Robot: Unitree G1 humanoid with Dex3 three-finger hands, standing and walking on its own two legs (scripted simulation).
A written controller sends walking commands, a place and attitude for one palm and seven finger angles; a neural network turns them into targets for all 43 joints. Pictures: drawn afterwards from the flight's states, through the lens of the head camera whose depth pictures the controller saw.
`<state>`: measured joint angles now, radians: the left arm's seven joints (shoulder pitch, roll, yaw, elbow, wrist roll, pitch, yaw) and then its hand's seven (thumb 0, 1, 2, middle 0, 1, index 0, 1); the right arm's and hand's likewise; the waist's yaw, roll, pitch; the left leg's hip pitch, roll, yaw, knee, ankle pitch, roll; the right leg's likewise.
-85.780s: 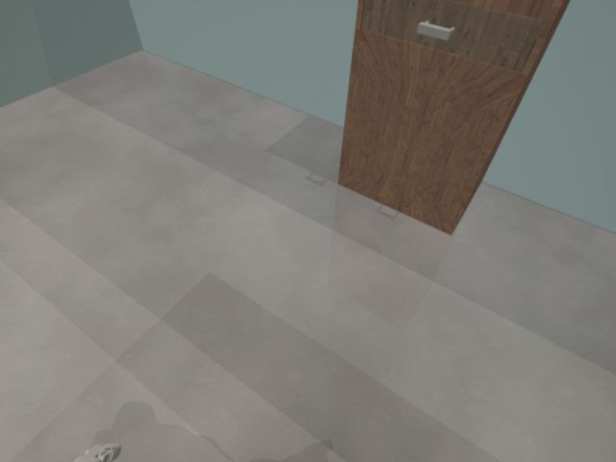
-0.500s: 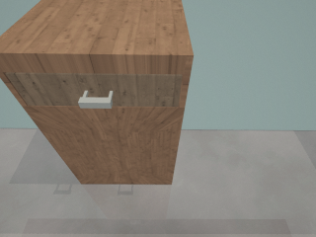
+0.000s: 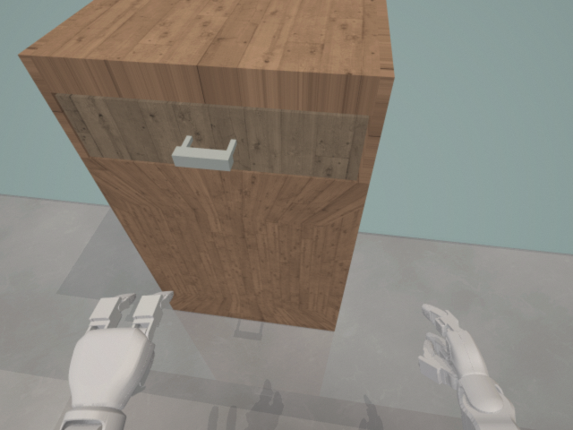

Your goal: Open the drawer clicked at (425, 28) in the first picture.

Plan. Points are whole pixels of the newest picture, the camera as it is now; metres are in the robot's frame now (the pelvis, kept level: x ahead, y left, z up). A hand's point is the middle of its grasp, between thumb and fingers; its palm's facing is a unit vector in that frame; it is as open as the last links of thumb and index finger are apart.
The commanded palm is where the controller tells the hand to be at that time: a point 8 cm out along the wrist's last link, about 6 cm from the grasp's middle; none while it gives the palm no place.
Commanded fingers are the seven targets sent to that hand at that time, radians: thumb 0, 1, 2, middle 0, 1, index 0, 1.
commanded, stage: raise the hand with hooked fingers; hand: left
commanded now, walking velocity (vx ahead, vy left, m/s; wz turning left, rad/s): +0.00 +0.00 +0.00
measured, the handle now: (206, 150) +0.52 +0.24 +0.08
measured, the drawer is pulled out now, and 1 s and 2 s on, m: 0.00 0.00 0.00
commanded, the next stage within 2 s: move the hooked fingers above the handle in 1.36 s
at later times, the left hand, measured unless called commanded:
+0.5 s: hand (123, 267) +0.26 +0.26 +0.10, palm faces +0.10 -0.09 -0.99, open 12.2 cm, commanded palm +0.24 +0.26 +0.16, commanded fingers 0.00 -0.34 0.37 -0.29 -1.10 -0.29 -1.10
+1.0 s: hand (99, 187) +0.31 +0.28 +0.19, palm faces +0.10 -0.03 -0.99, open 13.8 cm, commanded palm +0.28 +0.27 +0.25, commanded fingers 0.00 -0.50 0.30 -0.30 -1.20 -0.30 -1.20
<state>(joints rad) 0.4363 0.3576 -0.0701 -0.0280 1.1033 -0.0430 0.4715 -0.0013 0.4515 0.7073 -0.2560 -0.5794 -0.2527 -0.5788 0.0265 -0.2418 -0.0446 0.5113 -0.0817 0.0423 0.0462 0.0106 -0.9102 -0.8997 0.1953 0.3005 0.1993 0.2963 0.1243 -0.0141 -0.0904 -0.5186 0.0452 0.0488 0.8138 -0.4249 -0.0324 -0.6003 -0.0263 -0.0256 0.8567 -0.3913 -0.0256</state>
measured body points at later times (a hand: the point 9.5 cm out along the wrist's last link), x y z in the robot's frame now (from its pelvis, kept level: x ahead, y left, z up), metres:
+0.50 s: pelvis +0.01 +0.02 +0.03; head +0.03 -0.01 +0.48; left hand +0.25 +0.26 +0.15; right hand +0.20 -0.21 -0.08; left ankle -0.01 +0.14 -0.70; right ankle +0.02 -0.10 -0.70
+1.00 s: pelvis +0.00 +0.03 +0.04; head +0.00 -0.01 +0.49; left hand +0.30 +0.27 +0.25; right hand +0.22 -0.18 -0.06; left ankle -0.01 +0.14 -0.70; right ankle +0.02 -0.10 -0.70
